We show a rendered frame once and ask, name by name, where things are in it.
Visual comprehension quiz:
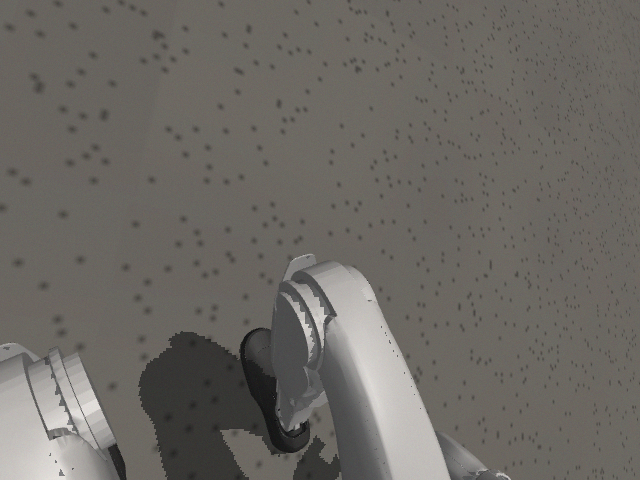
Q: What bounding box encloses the right robot hand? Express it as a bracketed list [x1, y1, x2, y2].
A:
[435, 431, 489, 480]

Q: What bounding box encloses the left robot foot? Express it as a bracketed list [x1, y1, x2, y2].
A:
[108, 444, 127, 480]

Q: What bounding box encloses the right robot foot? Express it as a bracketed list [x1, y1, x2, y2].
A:
[241, 328, 310, 453]

